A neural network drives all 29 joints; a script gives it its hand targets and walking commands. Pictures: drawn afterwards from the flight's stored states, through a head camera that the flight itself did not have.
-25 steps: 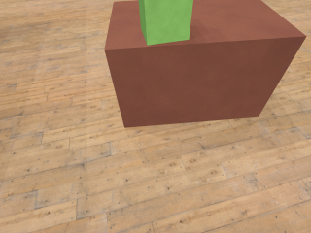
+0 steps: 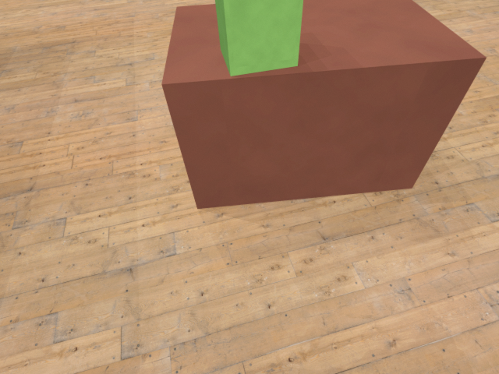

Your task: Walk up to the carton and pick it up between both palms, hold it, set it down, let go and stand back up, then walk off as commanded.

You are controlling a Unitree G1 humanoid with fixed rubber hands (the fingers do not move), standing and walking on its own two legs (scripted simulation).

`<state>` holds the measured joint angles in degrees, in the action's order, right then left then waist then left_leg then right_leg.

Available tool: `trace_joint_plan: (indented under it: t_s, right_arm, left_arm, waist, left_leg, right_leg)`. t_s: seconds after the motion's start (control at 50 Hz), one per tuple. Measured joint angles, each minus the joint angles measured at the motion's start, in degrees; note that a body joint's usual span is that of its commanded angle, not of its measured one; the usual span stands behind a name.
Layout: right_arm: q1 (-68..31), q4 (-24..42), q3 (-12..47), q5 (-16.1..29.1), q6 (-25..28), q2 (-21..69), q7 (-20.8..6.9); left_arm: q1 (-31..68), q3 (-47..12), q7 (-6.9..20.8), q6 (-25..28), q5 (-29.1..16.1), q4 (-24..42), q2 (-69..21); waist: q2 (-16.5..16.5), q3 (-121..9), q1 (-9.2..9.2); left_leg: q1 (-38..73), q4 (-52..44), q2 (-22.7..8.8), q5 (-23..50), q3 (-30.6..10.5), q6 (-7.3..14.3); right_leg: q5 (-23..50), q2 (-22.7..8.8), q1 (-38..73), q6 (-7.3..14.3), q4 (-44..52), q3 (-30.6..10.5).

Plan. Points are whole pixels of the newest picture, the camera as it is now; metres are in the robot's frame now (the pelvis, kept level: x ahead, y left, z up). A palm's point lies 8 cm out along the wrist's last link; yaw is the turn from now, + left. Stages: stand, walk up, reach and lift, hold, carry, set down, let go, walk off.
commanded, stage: stand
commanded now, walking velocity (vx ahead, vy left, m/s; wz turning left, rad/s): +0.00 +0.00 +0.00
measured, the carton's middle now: (256, 18) +1.17 +0.00 +0.07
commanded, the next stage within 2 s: none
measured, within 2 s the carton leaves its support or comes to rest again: neither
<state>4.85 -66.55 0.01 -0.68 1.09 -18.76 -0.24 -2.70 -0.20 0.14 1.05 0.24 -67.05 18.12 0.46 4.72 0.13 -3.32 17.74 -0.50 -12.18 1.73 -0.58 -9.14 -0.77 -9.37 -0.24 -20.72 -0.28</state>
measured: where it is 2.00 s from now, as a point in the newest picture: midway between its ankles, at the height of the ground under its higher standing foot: outside the picture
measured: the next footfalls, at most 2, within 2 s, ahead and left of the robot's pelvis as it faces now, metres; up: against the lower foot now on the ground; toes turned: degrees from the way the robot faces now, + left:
none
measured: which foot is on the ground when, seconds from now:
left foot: down 0.00-1.00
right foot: down 0.00-1.00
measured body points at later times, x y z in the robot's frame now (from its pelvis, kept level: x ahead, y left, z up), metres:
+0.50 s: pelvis +0.02 +0.00 +0.00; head +0.04 -0.01 +0.45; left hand +0.12 +0.28 -0.13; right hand +0.09 -0.30 -0.14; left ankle -0.03 +0.12 -0.75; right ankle +0.02 -0.12 -0.75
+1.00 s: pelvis +0.03 +0.00 +0.00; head +0.04 +0.00 +0.45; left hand +0.12 +0.29 -0.14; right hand +0.09 -0.30 -0.14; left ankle -0.03 +0.13 -0.75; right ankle +0.02 -0.12 -0.75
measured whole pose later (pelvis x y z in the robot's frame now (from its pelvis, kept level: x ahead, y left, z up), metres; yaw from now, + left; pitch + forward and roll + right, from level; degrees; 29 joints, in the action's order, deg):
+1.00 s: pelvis +0.03 +0.00 +0.00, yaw +0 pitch -2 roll +0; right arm 5.8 -65.5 -0.8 -0.7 0.3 -18.9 0.4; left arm -4.1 0.0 -0.7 0.7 0.3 -65.3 18.5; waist 0.1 3.9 0.6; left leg -1.1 17.6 -1.6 -14.5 2.0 -1.0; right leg -10.8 0.1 -7.0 -0.2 -19.9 -0.4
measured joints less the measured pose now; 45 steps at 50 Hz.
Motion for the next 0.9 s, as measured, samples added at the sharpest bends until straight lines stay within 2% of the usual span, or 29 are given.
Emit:
trace_joint_plan:
  t_s: [0.9]
  right_arm:
    - [1.1, 1.1, -1.1, -0.2, -0.5, -0.7, 0.6]
  left_arm:
    - [-1.5, 0.4, -0.7, -0.2, 0.1, 1.1, 0.1]
  waist:
    - [-0.1, -0.8, 0.61]
  left_leg:
    - [1.9, -0.2, -1.3, -2.2, 0.2, -0.5]
  right_leg:
    - [-1.4, 1.1, 2.3, 0.2, 1.4, 0.0]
